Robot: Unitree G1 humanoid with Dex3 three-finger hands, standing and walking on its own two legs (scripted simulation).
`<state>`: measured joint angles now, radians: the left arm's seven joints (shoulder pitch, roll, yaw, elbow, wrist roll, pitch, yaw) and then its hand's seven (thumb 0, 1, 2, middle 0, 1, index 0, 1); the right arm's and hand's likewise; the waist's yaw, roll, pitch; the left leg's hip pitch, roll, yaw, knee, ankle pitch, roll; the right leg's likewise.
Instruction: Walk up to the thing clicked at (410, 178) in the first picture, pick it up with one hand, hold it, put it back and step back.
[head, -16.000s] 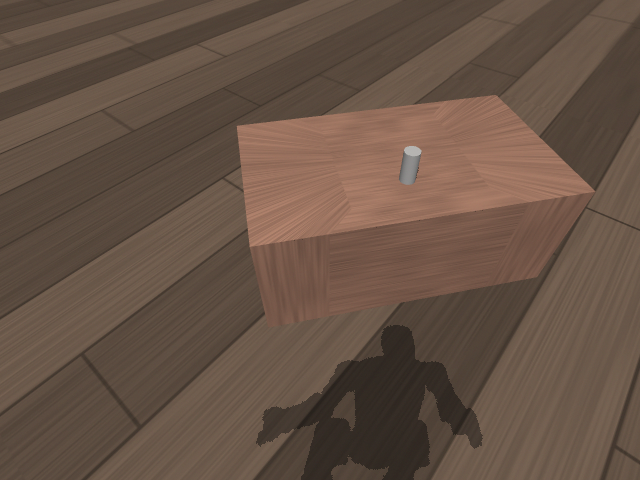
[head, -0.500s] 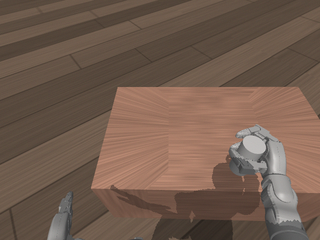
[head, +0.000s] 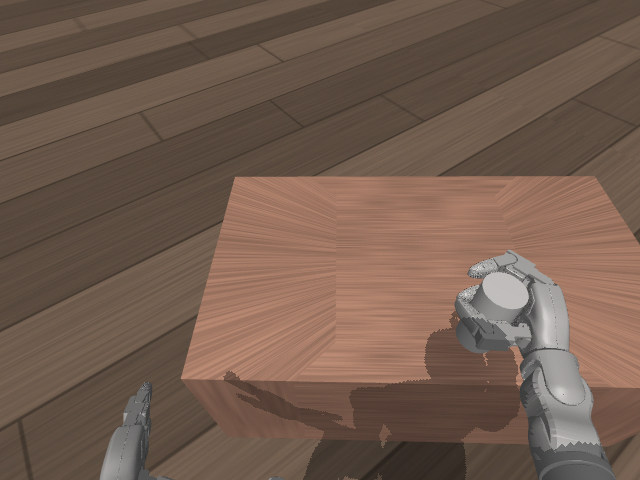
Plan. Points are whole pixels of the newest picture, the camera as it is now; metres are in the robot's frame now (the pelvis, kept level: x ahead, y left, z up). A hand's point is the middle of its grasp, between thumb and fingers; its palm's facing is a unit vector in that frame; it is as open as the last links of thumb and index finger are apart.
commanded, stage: hold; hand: right
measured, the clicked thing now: (488, 314) +0.33 -0.17 +0.03
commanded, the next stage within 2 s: crouch in 1.12 s
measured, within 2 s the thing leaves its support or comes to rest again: neither
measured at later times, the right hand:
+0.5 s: hand (485, 306) +0.33 -0.17 +0.05, palm faces +0.08 +1.00 +0.02, open 7.2 cm
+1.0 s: hand (485, 306) +0.33 -0.16 +0.05, palm faces +0.07 +1.00 +0.01, open 7.2 cm
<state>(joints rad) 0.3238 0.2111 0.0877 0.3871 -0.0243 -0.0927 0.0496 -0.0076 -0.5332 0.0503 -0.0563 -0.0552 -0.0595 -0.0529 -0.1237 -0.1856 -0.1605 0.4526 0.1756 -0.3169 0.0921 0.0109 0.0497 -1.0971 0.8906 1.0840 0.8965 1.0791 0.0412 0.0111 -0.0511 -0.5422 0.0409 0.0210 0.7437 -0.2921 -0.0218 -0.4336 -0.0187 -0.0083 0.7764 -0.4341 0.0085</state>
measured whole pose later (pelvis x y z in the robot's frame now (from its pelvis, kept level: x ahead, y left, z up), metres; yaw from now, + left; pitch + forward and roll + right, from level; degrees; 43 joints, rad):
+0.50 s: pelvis +0.00 +0.00 +0.00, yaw +0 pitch +5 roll +0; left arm 0.32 0.21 0.08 0.39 -0.02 -0.10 0.05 -0.01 -0.54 0.05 -0.06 -0.05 -0.06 -0.05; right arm -0.13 -0.18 -0.16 0.47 0.18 -0.33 0.09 0.01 0.05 -1.10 0.89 1.08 0.90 1.08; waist 0.04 0.01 -0.05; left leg -0.54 0.04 0.02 0.74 -0.29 -0.02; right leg -0.44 -0.02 -0.01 0.77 -0.43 0.01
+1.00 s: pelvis +0.00 +0.00 +0.00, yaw +0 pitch +6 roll +0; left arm 0.33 0.21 0.08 0.37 -0.02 -0.09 0.05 -0.01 -0.54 0.05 -0.06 -0.05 -0.06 -0.05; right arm -0.13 -0.19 -0.16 0.46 0.18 -0.33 0.10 0.01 0.05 -1.10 0.89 1.08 0.90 1.08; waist 0.04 0.01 -0.05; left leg -0.55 0.04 0.02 0.75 -0.29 -0.02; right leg -0.44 -0.02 -0.01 0.78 -0.44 0.01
